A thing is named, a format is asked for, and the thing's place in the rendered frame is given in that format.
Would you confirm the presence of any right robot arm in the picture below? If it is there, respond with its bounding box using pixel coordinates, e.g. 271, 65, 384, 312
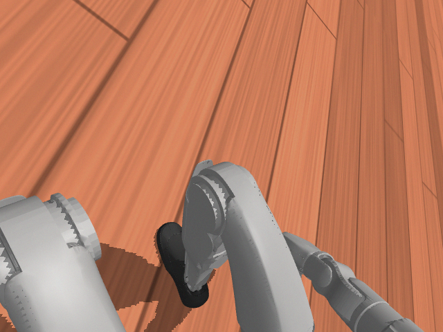
303, 251, 424, 332

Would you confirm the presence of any right robot hand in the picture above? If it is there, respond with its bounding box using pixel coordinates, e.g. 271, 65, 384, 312
282, 232, 321, 277

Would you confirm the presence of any right robot foot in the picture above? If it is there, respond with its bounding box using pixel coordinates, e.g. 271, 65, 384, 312
156, 222, 209, 308

